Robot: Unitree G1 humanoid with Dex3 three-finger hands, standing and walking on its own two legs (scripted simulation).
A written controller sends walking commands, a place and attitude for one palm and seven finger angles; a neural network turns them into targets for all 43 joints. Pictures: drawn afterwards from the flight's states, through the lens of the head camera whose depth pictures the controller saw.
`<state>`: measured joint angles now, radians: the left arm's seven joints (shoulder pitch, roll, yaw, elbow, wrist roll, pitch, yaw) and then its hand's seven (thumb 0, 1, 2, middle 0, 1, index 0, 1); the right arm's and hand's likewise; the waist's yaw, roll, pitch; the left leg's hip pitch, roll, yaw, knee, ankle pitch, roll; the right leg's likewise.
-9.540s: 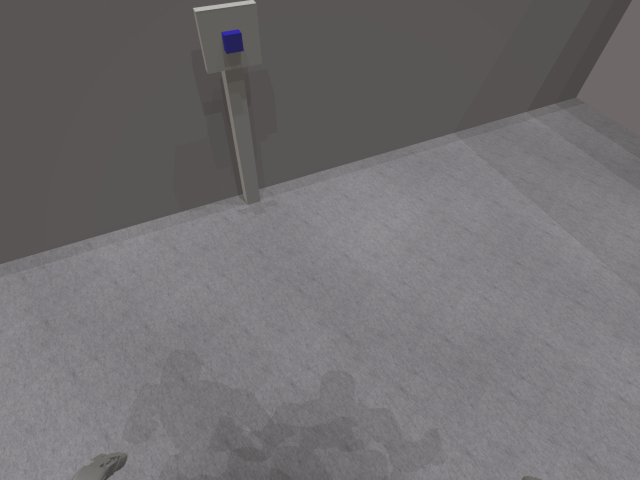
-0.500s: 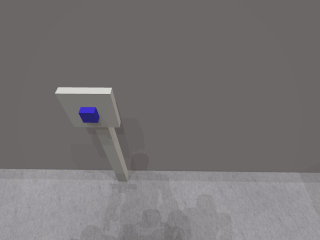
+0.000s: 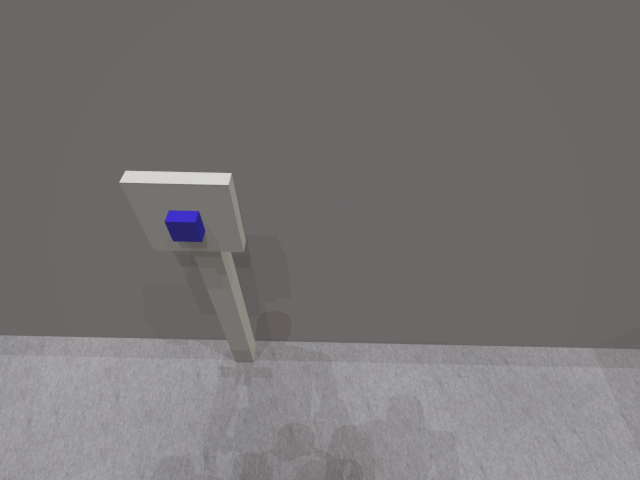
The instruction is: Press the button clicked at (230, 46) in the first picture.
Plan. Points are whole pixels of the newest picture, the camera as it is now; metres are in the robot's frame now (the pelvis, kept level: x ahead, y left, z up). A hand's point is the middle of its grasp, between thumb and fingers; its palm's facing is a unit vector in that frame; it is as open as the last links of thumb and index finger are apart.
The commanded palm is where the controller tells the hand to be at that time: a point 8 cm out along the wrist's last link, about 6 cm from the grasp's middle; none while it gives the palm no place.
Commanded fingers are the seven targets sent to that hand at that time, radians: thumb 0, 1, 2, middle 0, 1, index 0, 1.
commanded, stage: shuffle to correct the standing spot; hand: left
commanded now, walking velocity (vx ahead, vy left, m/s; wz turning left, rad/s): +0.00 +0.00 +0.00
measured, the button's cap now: (186, 225) +0.52 +0.28 -0.05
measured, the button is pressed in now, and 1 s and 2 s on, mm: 0 0 0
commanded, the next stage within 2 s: come to a stop and stand still in 0.34 s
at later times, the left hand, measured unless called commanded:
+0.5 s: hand out of the picture +0.01 +0.20 -0.19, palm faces +0.04 -0.98 -0.17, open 7.4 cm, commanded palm none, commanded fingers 0.00 0.90 0.90 -0.20 -0.30 -0.20 -0.30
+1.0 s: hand out of the picture +0.07 +0.22 -0.18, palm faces +0.03 -0.97 -0.22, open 7.3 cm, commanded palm none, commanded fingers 0.00 0.90 0.90 -0.20 -0.30 -0.20 -0.30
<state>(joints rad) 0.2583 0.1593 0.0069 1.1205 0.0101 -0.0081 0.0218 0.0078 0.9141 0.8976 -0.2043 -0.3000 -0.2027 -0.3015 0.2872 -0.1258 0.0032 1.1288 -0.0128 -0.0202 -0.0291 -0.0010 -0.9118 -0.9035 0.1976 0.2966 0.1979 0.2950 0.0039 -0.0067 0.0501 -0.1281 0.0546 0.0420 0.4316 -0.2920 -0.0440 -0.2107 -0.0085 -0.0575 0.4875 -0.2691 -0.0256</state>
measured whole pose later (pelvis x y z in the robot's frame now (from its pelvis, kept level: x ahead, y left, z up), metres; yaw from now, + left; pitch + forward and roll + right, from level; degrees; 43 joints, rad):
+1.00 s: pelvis +0.05 +0.04 +0.00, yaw +0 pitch +0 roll +1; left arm 0.23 0.17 0.02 1.07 0.01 0.01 0.04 0.01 0.93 0.90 -0.20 -0.30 -0.20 -0.30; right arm 0.22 -0.16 -0.03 1.07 -0.01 -0.01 -0.04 0.01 -0.94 -0.90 0.20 0.30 0.20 0.30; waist 0.00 -0.01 0.06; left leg -0.16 0.02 0.13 0.45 -0.30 0.00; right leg -0.23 -0.04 -0.08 0.52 -0.30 -0.02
